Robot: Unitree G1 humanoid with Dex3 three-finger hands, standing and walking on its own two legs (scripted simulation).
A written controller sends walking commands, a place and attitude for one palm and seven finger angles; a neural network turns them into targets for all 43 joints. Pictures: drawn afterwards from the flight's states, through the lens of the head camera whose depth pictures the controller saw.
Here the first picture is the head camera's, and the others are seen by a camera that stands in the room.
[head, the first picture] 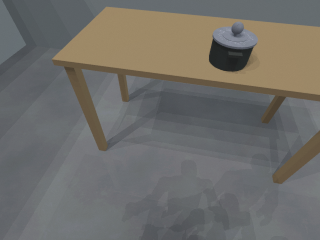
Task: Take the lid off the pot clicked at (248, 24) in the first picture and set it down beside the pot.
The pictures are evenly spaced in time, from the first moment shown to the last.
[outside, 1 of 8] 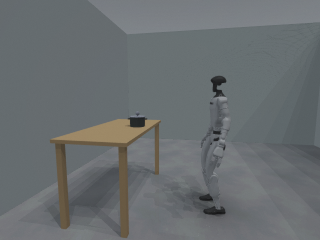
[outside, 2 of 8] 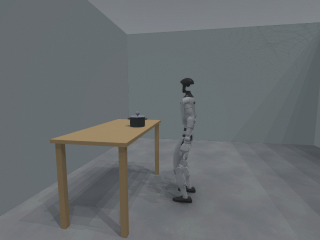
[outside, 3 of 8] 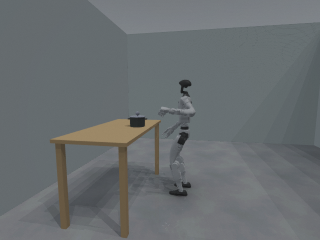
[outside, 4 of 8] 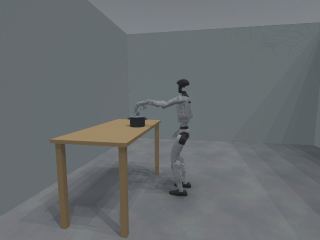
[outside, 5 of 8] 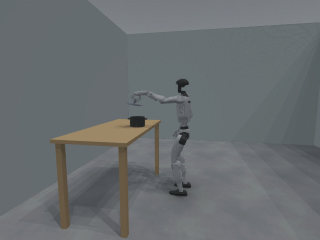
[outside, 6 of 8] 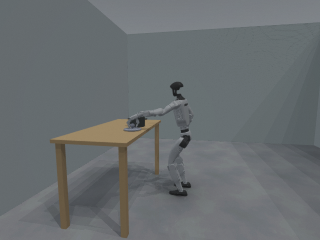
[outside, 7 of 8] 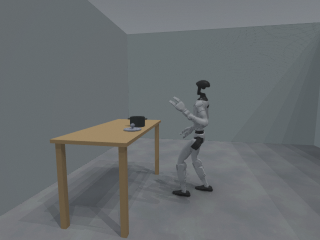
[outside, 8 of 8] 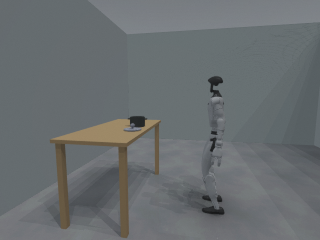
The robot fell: no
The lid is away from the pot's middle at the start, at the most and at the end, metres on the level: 0.00 0.25 0.25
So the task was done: yes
